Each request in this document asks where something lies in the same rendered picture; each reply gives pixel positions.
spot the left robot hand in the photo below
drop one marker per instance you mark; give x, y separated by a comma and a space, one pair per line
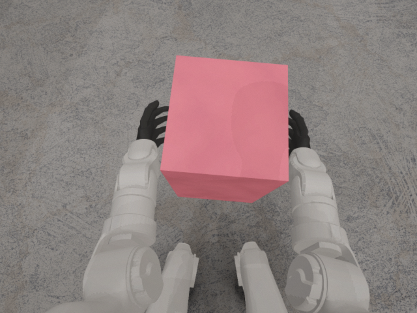
148, 123

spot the carton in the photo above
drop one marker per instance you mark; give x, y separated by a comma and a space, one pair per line
227, 132

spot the right robot hand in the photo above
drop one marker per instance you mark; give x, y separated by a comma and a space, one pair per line
298, 133

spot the robot right thigh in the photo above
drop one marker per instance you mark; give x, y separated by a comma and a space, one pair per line
260, 289

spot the robot left forearm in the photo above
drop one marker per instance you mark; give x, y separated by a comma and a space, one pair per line
131, 221

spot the left robot upper arm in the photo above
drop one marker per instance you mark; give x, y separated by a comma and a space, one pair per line
124, 280

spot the robot right forearm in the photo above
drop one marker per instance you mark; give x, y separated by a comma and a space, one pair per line
315, 213

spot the right robot upper arm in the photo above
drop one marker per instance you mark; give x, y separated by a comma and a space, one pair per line
320, 284

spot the left robot shin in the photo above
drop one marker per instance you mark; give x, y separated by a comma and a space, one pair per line
182, 246

